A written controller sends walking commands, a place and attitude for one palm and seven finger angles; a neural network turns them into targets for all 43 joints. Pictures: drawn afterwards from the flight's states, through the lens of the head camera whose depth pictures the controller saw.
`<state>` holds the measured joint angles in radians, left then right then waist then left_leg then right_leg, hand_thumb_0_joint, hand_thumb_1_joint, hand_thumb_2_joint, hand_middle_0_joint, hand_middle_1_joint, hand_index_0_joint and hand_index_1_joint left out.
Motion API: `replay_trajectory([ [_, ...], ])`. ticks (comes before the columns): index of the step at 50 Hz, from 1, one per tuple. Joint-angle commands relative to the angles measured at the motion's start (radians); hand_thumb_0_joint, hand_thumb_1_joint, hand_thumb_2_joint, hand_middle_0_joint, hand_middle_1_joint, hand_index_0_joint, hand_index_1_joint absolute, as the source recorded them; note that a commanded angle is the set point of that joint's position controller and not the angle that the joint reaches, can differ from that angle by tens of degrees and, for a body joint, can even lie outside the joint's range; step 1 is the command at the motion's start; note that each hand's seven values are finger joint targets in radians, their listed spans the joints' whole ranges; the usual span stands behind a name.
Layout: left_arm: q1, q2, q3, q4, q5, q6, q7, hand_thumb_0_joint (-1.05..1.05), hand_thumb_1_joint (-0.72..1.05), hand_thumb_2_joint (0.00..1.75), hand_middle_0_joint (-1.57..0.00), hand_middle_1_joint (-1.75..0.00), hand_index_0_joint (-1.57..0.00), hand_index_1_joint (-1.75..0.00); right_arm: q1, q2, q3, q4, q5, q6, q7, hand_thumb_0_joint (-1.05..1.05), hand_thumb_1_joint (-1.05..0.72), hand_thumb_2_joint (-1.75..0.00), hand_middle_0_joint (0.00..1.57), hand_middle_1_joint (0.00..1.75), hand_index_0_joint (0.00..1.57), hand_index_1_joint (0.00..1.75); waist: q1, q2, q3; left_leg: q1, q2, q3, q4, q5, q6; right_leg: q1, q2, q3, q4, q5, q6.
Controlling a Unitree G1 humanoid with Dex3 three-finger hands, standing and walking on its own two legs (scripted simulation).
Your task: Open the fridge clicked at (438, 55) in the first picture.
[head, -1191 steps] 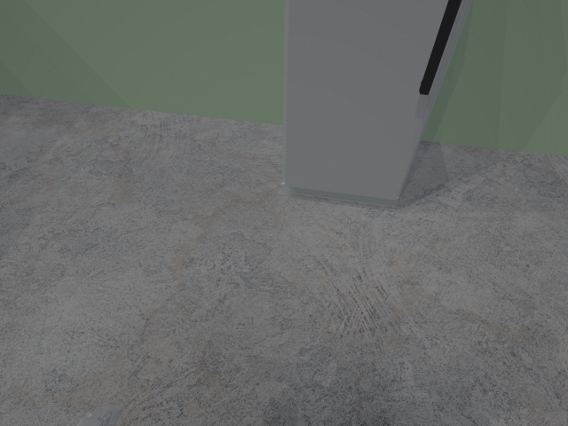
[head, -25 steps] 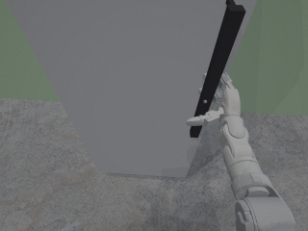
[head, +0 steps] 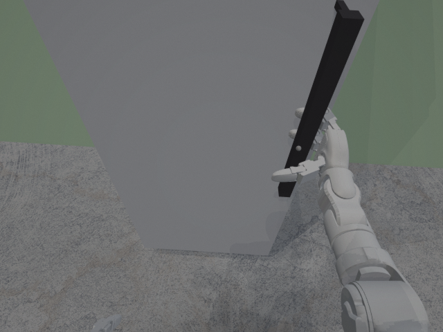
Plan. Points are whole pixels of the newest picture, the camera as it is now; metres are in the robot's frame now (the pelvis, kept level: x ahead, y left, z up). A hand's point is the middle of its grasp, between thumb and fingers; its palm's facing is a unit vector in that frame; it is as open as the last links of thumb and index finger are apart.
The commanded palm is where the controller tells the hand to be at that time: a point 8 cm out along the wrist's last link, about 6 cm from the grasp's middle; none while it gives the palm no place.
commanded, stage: slide the fingers in behind the handle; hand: right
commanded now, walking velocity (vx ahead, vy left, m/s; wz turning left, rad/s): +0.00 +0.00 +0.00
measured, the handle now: (304, 123) +0.49 -0.09 +0.12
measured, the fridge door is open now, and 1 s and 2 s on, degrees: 0 0 0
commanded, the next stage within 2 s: grip the handle and tug to test in 0.12 s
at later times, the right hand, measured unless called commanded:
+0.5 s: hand (305, 147) +0.43 -0.09 +0.12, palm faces -0.07 +1.00 +0.00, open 12.1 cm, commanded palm +0.41 -0.14 +0.11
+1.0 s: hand (301, 150) +0.43 -0.09 +0.11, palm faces -0.07 +1.00 +0.01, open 7.1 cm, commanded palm +0.40 -0.14 +0.11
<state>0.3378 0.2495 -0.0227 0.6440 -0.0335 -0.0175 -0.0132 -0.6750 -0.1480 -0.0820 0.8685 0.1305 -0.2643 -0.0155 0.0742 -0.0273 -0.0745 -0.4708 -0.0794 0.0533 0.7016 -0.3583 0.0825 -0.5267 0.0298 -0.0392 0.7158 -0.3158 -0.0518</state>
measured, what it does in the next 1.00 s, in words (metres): stands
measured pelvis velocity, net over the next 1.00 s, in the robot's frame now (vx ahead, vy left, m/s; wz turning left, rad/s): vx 0.01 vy -0.02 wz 0.02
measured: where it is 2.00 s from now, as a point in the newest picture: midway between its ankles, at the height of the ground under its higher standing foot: outside the picture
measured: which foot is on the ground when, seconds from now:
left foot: down 0.00-1.00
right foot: down 0.00-1.00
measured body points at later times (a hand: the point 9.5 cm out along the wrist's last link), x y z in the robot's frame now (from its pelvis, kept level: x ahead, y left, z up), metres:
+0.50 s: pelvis +0.01 -0.01 +0.00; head +0.04 +0.00 +0.45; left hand +0.09 +0.24 -0.12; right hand +0.43 -0.15 +0.12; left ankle +0.00 +0.06 -0.71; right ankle +0.03 -0.09 -0.71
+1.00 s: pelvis +0.01 -0.02 +0.00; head +0.04 -0.01 +0.45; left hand +0.09 +0.23 -0.12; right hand +0.43 -0.14 +0.11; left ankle +0.00 +0.06 -0.71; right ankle +0.03 -0.09 -0.71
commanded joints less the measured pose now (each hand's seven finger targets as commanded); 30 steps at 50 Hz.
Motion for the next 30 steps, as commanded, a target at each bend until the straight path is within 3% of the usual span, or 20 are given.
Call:
replay_trajectory([
  [1, 0.013, 0.126, 0.047, -0.108, -0.005, -0.039, 0.014, 0.00, 0.90, 0.90, -0.20, -0.30, -0.20, -0.30, -0.487, -0.162, -0.052, -0.223, 0.016, -0.091, 0.006, 0.00, 0.50, -0.30, 0.30, 1.20, 0.30, 1.20, 0.010, 0.092, -0.296, 0.120, 0.056, -0.114, -0.136, 0.324, -0.082, 0.144, 0.004, 0.047, -0.057, 0.120, -0.008],
  [3, 0.012, 0.122, 0.047, -0.109, -0.005, -0.043, 0.011, 0.00, 0.90, 0.90, -0.20, -0.30, -0.20, -0.30, -0.489, -0.152, -0.041, -0.244, 0.014, -0.108, 0.013, 0.00, 0.50, -0.30, 0.30, 1.20, 0.30, 1.20, 0.006, 0.055, -0.311, 0.122, 0.057, -0.116, -0.131, 0.335, -0.080, 0.153, 0.006, 0.045, -0.056, 0.125, -0.007],
  [4, 0.019, 0.126, 0.051, -0.108, -0.004, -0.044, 0.010, 0.00, 0.90, 0.90, -0.20, -0.30, -0.20, -0.30, -0.476, -0.181, -0.067, -0.247, 0.012, -0.117, 0.012, 0.00, 0.50, -0.30, 0.30, 1.20, 0.30, 1.20, -0.002, 0.068, -0.332, 0.141, 0.057, -0.115, -0.124, 0.353, -0.081, 0.153, 0.005, 0.046, -0.050, 0.143, -0.009],
  [7, 0.019, 0.125, 0.055, -0.109, -0.007, -0.047, 0.005, 0.00, 0.90, 0.90, -0.20, -0.30, -0.20, -0.30, -0.420, -0.143, -0.039, -0.255, 0.011, -0.119, 0.027, 0.00, 0.50, -0.30, 0.30, 1.20, 0.30, 1.20, -0.003, 0.044, -0.349, 0.117, 0.052, -0.104, -0.116, 0.386, -0.079, 0.187, 0.003, 0.044, -0.044, 0.170, -0.006],
  [11, 0.025, 0.132, 0.055, -0.110, -0.012, -0.039, 0.004, 0.00, 0.90, 0.90, -0.20, -0.30, -0.20, -0.30, -0.391, -0.121, -0.016, -0.202, 0.019, -0.079, 0.045, 0.00, 0.50, -0.30, 0.30, 1.20, 0.30, 1.20, 0.009, 0.079, -0.284, 0.098, 0.051, -0.100, -0.131, 0.367, -0.084, 0.158, 0.002, 0.044, -0.052, 0.152, -0.008],
  [14, 0.029, 0.140, 0.059, -0.111, -0.011, -0.034, 0.009, 0.00, 0.90, 0.90, -0.20, -0.30, -0.20, -0.30, -0.415, -0.175, -0.063, -0.232, 0.028, -0.075, 0.039, 0.00, 0.36, -0.36, 0.32, 1.22, 0.32, 1.22, 0.000, 0.103, -0.302, 0.125, 0.055, -0.105, -0.136, 0.356, -0.084, 0.154, 0.002, 0.048, -0.057, 0.153, -0.011],
  [15, 0.017, 0.134, 0.054, -0.116, -0.012, -0.036, 0.009, 0.00, 0.90, 0.90, -0.20, -0.30, -0.20, -0.30, -0.418, -0.144, -0.039, -0.242, 0.030, -0.076, 0.039, 0.00, 0.31, -0.38, 0.32, 1.23, 0.32, 1.23, 0.004, 0.086, -0.300, 0.114, 0.053, -0.104, -0.134, 0.359, -0.083, 0.165, 0.002, 0.047, -0.060, 0.154, -0.010],
  [16, 0.018, 0.130, 0.055, -0.113, -0.012, -0.040, 0.010, 0.00, 0.90, 0.90, -0.20, -0.30, -0.20, -0.30, -0.464, -0.139, -0.036, -0.274, 0.033, -0.085, 0.036, 0.00, 0.27, -0.40, 0.32, 1.23, 0.32, 1.23, 0.011, 0.065, -0.312, 0.104, 0.051, -0.102, -0.130, 0.366, -0.081, 0.186, 0.001, 0.048, -0.056, 0.165, -0.010],
  [17, 0.020, 0.130, 0.057, -0.109, -0.010, -0.042, 0.009, 0.00, 0.90, 0.90, -0.20, -0.30, -0.20, -0.30, -0.449, -0.137, -0.036, -0.279, 0.029, -0.094, 0.033, 0.00, 0.22, -0.42, 0.33, 1.24, 0.33, 1.24, 0.003, 0.055, -0.324, 0.093, 0.047, -0.091, -0.122, 0.360, -0.074, 0.206, -0.001, 0.053, -0.054, 0.176, -0.006],
  [20, 0.020, 0.129, 0.058, -0.109, -0.006, -0.049, 0.003, 0.00, 0.90, 0.90, -0.20, -0.30, -0.20, -0.30, -0.452, -0.114, -0.012, -0.314, 0.017, -0.118, 0.021, 0.00, 0.08, -0.48, 0.35, 1.26, 0.35, 1.26, 0.010, 0.014, -0.345, 0.047, 0.039, -0.075, -0.102, 0.362, -0.067, 0.261, -0.007, 0.063, -0.045, 0.218, -0.003],
  [21, 0.024, 0.130, 0.059, -0.100, -0.005, -0.050, 0.003, 0.00, 0.90, 0.90, -0.20, -0.30, -0.20, -0.30, -0.445, -0.121, -0.018, -0.305, 0.011, -0.121, 0.016, 0.00, 0.03, -0.50, 0.35, 1.27, 0.35, 1.27, 0.009, 0.017, -0.345, 0.035, 0.037, -0.068, -0.098, 0.356, -0.064, 0.274, -0.011, 0.069, -0.044, 0.229, 0.001],
  [22, 0.024, 0.129, 0.058, -0.105, -0.003, -0.052, -0.001, 0.00, 0.90, 0.90, -0.20, -0.30, -0.20, -0.30, -0.419, -0.089, 0.004, -0.298, 0.011, -0.117, 0.017, 0.00, -0.01, -0.52, 0.35, 1.27, 0.35, 1.27, 0.007, 0.019, -0.339, 0.023, 0.034, -0.065, -0.096, 0.353, -0.064, 0.277, -0.010, 0.070, -0.043, 0.230, 0.001],
  [25, 0.030, 0.138, 0.059, -0.109, -0.004, -0.041, 0.000, 0.00, 0.90, 0.90, -0.20, -0.30, -0.20, -0.30, -0.358, -0.133, -0.035, -0.253, 0.004, -0.090, 0.014, 0.00, -0.15, -0.58, 0.37, 1.29, 0.37, 1.29, -0.005, 0.087, -0.322, 0.059, 0.037, -0.065, -0.096, 0.370, -0.066, 0.233, -0.011, 0.067, -0.052, 0.233, 0.000],
  [26, 0.020, 0.133, 0.058, -0.118, -0.006, -0.040, -0.002, 0.00, 0.90, 0.90, -0.20, -0.30, -0.20, -0.30, -0.365, -0.084, 0.009, -0.274, 0.006, -0.081, 0.017, 0.00, -0.20, -0.60, 0.38, 1.30, 0.38, 1.30, 0.002, 0.061, -0.318, 0.048, 0.037, -0.062, -0.097, 0.375, -0.066, 0.246, -0.011, 0.065, -0.055, 0.238, 0.001],
  [29, 0.027, 0.135, 0.059, -0.116, -0.005, -0.035, 0.002, 0.00, 0.90, 0.90, -0.20, -0.30, -0.20, -0.30, -0.385, -0.085, 0.002, -0.271, 0.009, -0.061, 0.009, 0.00, -0.34, -0.66, 0.39, 1.32, 0.39, 1.32, 0.007, 0.081, -0.302, 0.030, 0.035, -0.052, -0.101, 0.343, -0.062, 0.254, -0.016, 0.074, -0.055, 0.236, 0.002],
  [30, 0.019, 0.134, 0.058, -0.120, -0.006, -0.035, 0.002, 0.00, 0.90, 0.90, -0.20, -0.30, -0.20, -0.30, -0.383, -0.084, -0.001, -0.280, 0.007, -0.061, 0.003, 0.00, -0.39, -0.68, 0.40, 1.33, 0.40, 1.33, -0.002, 0.068, -0.302, 0.020, 0.033, -0.051, -0.097, 0.345, -0.060, 0.262, -0.018, 0.077, -0.059, 0.246, 0.005],
])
